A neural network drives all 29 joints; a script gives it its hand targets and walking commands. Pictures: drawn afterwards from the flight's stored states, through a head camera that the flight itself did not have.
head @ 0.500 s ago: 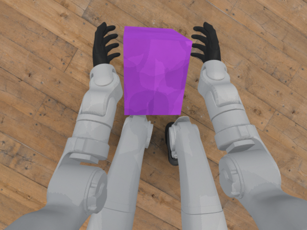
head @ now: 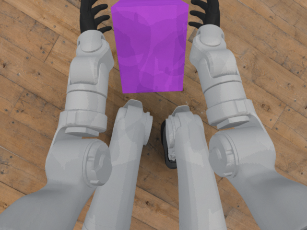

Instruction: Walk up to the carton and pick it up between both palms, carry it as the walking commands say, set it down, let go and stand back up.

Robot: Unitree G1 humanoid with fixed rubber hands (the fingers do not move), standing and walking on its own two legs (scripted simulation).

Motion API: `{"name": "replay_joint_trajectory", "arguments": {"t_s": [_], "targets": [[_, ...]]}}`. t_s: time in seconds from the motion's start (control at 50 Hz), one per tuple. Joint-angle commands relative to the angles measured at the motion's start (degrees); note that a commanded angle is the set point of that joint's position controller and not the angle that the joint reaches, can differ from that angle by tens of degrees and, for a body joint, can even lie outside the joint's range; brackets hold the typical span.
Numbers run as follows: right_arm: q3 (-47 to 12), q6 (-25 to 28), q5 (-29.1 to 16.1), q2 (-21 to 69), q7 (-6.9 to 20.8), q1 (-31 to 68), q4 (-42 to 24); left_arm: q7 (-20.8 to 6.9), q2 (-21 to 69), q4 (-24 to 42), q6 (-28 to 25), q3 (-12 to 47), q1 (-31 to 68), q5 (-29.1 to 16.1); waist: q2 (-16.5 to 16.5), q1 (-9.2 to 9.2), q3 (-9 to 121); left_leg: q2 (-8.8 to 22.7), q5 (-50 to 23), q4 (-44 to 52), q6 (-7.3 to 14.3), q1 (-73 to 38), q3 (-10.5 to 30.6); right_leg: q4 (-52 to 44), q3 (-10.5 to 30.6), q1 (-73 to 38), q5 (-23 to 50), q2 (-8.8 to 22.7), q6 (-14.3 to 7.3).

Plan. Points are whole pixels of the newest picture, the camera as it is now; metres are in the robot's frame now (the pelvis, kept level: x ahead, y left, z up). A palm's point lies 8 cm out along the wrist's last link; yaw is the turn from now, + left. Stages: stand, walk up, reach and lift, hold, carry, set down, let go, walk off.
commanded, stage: set down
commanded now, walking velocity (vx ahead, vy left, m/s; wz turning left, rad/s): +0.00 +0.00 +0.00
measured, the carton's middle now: (150, 41) +0.53 +0.04 -0.26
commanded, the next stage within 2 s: none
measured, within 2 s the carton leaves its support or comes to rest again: rests again in 1.40 s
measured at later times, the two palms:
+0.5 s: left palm (86, 21) +0.53 +0.19 -0.16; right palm (186, 14) +0.57 -0.04 -0.17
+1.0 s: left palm (82, 7) +0.58 +0.22 -0.21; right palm (180, 5) +0.62 -0.03 -0.22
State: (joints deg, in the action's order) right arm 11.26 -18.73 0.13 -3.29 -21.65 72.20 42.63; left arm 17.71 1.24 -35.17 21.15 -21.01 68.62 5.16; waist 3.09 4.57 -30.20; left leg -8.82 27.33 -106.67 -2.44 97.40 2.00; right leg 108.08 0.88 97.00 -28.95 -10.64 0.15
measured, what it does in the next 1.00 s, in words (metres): lowers itself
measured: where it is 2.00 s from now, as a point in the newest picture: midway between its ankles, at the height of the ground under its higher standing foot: (148, 149)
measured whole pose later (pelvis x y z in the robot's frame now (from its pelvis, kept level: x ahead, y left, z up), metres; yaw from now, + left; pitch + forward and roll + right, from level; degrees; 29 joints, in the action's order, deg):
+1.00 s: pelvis +0.04 +0.03 -0.09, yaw -3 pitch +29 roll -5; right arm 28.5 -8.8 13.2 -6.3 -4.6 88.0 53.1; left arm 8.5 -2.3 -42.5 9.9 -29.7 83.1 10.4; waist -1.3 8.1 -27.8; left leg -8.6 32.5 -124.9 2.1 121.0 0.4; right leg 123.3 -1.8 117.5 -36.2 -10.9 2.5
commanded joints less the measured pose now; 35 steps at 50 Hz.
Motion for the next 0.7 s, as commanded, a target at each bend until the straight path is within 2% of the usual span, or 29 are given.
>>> {"name": "replay_joint_trajectory", "arguments": {"t_s": [0.0, 0.06, 0.08, 0.1, 0.14, 0.16, 0.18, 0.2, 0.22, 0.24, 0.26, 0.28, 0.3, 0.32, 0.34, 0.36, 0.38, 0.4, 0.42, 0.44, 0.46, 0.5, 0.52, 0.56, 0.58, 0.62, 0.64, 0.66, 0.68], "targets": [[-27.5, 1.7, -6.9, 60.6, 21.5, 51.8, -10.3, -20.9, 47.9, 12.9, -3.2, 30.1, 57.2, -7.5, 0.9, 7.27, 134.1, 0.3, -12.1, 11.3, 2.8, -34.8, -1.5, -9.1, 1.7, -39.4, 8.1, 0.8, 0.0], [-21.7, 2.4, -6.9, 57.8, 21.5, 59.1, -11.6, -21.5, 45.9, 16.7, -3.0, 31.9, 67.6, -9.8, -4.0, 5.00, 130.3, 0.5, -3.9, 11.2, 2.9, -35.9, 1.0, -7.0, 1.2, -29.8, 5.2, 0.9, -0.9], [-18.2, 2.9, -5.9, 54.4, 21.6, 61.0, -8.3, -21.0, 47.4, 9.2, -1.9, 29.4, 67.6, -8.0, -5.2, 3.35, 125.9, 0.8, -0.7, 10.7, 2.4, -33.9, 0.5, -7.7, 0.6, -27.6, 1.1, 0.8, -1.4], [-16.5, 2.2, -4.7, 56.7, 21.7, 57.8, -4.4, -21.0, 49.3, 10.0, -1.7, 27.6, 67.4, -8.5, -2.4, 1.93, 124.4, 0.6, 1.8, 11.5, 2.7, -31.7, 1.2, -7.8, 0.3, -28.2, -1.0, 0.5, -1.0], [-18.2, 1.9, -7.8, 58.7, 22.0, 65.1, -8.9, -21.4, 46.1, 10.9, -1.5, 27.0, 67.9, -8.3, -1.6, 5.85, 129.6, 0.9, -1.5, 9.1, 2.6, -31.8, -1.3, -7.9, 1.9, -32.3, -0.2, 1.2, -0.4], [-20.0, 1.0, -7.1, 60.3, 21.4, 64.7, -10.6, -21.9, 45.1, 12.9, -2.1, 27.1, 69.3, -10.2, 4.1, 3.29, 134.8, 0.8, -4.7, 7.7, 3.2, -32.2, -2.7, -8.8, 1.0, -35.8, 1.0, 1.1, 0.6], [-19.2, 0.6, -7.3, 60.2, 21.4, 65.0, -7.2, -21.6, 44.7, 12.7, -1.9, 26.3, 72.4, -9.9, 4.6, 5.12, 131.0, 1.5, -2.6, 8.1, 3.0, -28.7, -3.0, -8.7, 1.8, -36.1, -2.6, 1.8, 0.2], [-16.2, -0.6, -5.2, 60.8, 21.4, 62.4, -2.2, -22.2, 42.0, 11.8, -2.0, 24.1, 73.0, -9.2, 4.5, 4.48, 124.3, 1.9, 3.0, 9.8, 3.0, -24.0, -3.1, -8.1, 1.9, -34.2, -5.2, 1.3, -0.2], [-12.0, 0.1, -3.0, 56.8, 21.8, 62.6, 1.3, -22.3, 45.7, 3.9, -0.7, 21.8, 69.7, -7.3, -0.1, 4.54, 121.3, 1.7, 6.5, 10.2, 2.9, -26.1, -2.5, -7.0, 1.6, -28.9, -7.0, 1.1, -0.4], [-12.8, 0.8, -2.2, 57.4, 22.3, 62.4, -0.6, -22.1, 49.2, 6.5, -0.9, 24.2, 68.6, -6.9, -0.9, 2.45, 125.0, 1.9, 3.9, 9.2, 1.9, -30.2, -1.3, -5.6, -0.1, -26.6, -2.4, 0.4, -1.2], [-11.5, 1.3, -2.4, 55.6, 22.7, 60.3, 1.6, -21.7, 49.2, 5.6, -0.6, 24.4, 68.6, -7.3, -6.0, 3.25, 118.2, 2.1, 7.2, 10.4, 2.1, -31.3, 0.8, -4.5, -0.3, -19.4, -3.2, 0.3, -1.7], [-11.3, 2.3, -3.3, 55.5, 22.5, 65.2, -3.6, -21.9, 52.4, 3.6, -0.2, 24.5, 65.3, -7.2, -5.8, 1.67, 124.9, 1.7, 3.8, 8.4, 2.1, -32.4, 0.3, -4.2, -0.6, -20.8, -1.4, 0.2, -1.5], [-9.2, 2.5, -1.9, 53.3, 22.7, 64.9, -1.3, -22.2, 52.4, 0.6, 0.3, 25.3, 66.2, -6.8, -9.3, 0.91, 121.8, 0.9, 4.4, 8.4, 1.8, -32.9, -0.1, -4.6, -1.3, -17.0, -1.7, -0.1, -1.9], [-8.9, 2.0, -1.7, 51.5, 22.9, 63.1, 1.5, -22.4, 51.3, -0.1, 0.1, 26.5, 66.9, -8.0, -8.9, 0.06, 117.2, 1.1, 4.4, 8.2, 1.0, -28.8, -1.8, -5.2, -1.5, -17.2, -3.5, 0.1, -2.3], [-11.9, 2.8, -2.7, 54.6, 23.1, 67.6, -5.0, -22.2, 55.7, -0.9, 0.6, 26.6, 63.8, -7.9, -10.1, -0.46, 123.7, 2.0, 2.4, 7.0, 1.0, -33.6, -0.1, -3.8, -2.3, -18.0, 0.2, -0.3, -2.1], [-10.7, 1.8, -2.6, 55.4, 23.8, 63.0, 0.2, -22.3, 51.5, -1.3, 0.4, 23.8, 61.3, -7.2, -7.6, 2.96, 119.1, 0.8, 1.2, 8.6, 1.7, -33.2, -0.9, -4.6, -1.7, -17.2, -0.9, -0.1, -1.6], [-14.0, 2.3, -2.6, 55.3, 23.7, 65.4, -4.4, -22.4, 55.5, -1.7, 0.6, 25.5, 56.9, -8.0, -4.8, 0.43, 123.7, 1.6, -1.2, 7.5, 1.9, -37.2, 0.5, -3.1, -2.4, -17.5, 1.5, -0.3, -1.3], [-10.4, 2.0, -1.1, 56.6, 24.2, 61.3, -1.4, -22.1, 55.1, 2.0, -0.1, 24.7, 60.4, -8.4, -4.9, -0.55, 122.7, 0.9, -1.8, 7.9, 1.3, -36.2, 0.6, -3.2, -2.9, -15.8, 2.5, -1.1, -1.5], [-14.7, 2.7, -3.5, 59.0, 24.1, 63.4, -5.1, -21.9, 54.9, -0.2, -0.8, 25.6, 58.3, -7.4, -4.6, 2.50, 124.9, 1.1, -9.2, 4.1, 1.5, -32.5, -1.7, -3.0, -1.0, -17.8, 5.8, -0.4, -1.0], [-16.9, 2.3, -4.5, 58.0, 24.6, 61.8, -6.1, -22.0, 56.1, 5.0, -1.2, 27.4, 59.1, -10.6, -1.8, 0.81, 130.2, 0.8, -12.3, 4.8, 2.2, -36.0, 0.0, -2.0, -2.6, -21.3, 8.4, -1.0, -0.8], [-19.7, 2.5, -3.7, 58.9, 23.9, 60.5, -7.6, -22.4, 54.8, 8.4, -1.9, 29.9, 59.8, -12.2, -0.1, 1.73, 130.5, -0.2, -17.6, 2.4, 1.9, -32.0, -1.0, -1.5, -0.7, -22.8, 13.0, -0.2, -1.0], [-18.2, 1.9, -0.4, 59.6, 23.6, 50.0, -0.2, -22.6, 55.0, 3.1, -1.9, 30.8, 50.7, -10.6, 0.8, -1.94, 125.2, 0.2, -20.4, 0.7, 1.5, -29.2, -1.1, -0.3, -1.5, -22.2, 15.1, 0.0, -1.2], [-18.6, 2.3, -0.6, 59.9, 24.1, 47.2, -0.7, -22.5, 53.8, 4.6, -2.5, 32.5, 52.3, -11.1, -0.4, -0.57, 126.9, 0.0, -20.6, 2.0, 0.8, -31.1, -0.7, 0.5, -1.4, -22.3, 16.6, -0.7, -1.4], [-19.5, 3.0, -0.9, 59.7, 24.7, 45.5, -4.3, -22.5, 53.7, 7.7, -2.6, 36.3, 52.3, -12.1, -2.1, -3.13, 131.0, 0.2, -26.9, 1.6, 0.3, -37.3, 1.4, 1.8, -3.2, -20.2, 19.3, -1.3, -1.1], [-22.4, 3.6, -3.6, 59.1, 24.7, 47.5, -7.4, -22.7, 56.3, 3.6, -1.6, 37.5, 46.1, -12.0, -2.6, -0.78, 129.9, 0.1, -27.9, 1.1, 0.7, -38.0, 0.9, 1.8, -3.1, -19.2, 18.5, -1.0, -0.7], [-18.8, 4.7, -1.4, 56.6, 25.3, 45.8, -2.9, -22.0, 55.5, 0.4, -3.0, 35.4, 46.8, -8.5, -6.8, -1.31, 122.0, 0.3, -29.0, -0.2, 0.7, -38.4, 1.6, 2.4, -2.9, -12.2, 16.5, -1.3, -0.8], [-15.6, 4.0, 1.9, 54.6, 25.3, 39.6, 5.5, -21.8, 52.1, -5.7, -3.2, 31.3, 41.3, -6.1, -4.3, -1.27, 108.4, 0.1, -23.4, 0.9, 0.9, -33.1, 2.2, 2.7, -3.2, -4.9, 10.9, -0.8, -0.9], [-17.3, 5.6, 1.3, 55.3, 25.9, 42.7, 0.9, -22.0, 55.2, -4.9, -3.7, 32.4, 40.7, -5.7, -4.2, -1.38, 110.8, -0.1, -27.1, -0.7, 0.6, -34.1, 2.2, 2.8, -3.0, -5.5, 13.8, -1.0, -1.3], [-15.6, 5.5, 1.6, 52.4, 26.2, 44.2, 0.1, -22.1, 56.2, -7.8, -3.1, 30.6, 37.5, -5.9, -5.9, -2.42, 108.1, -0.2, -22.4, 0.2, 0.2, -35.7, 1.9, 2.6, -3.8, -2.7, 9.4, -1.2, -0.6]]}}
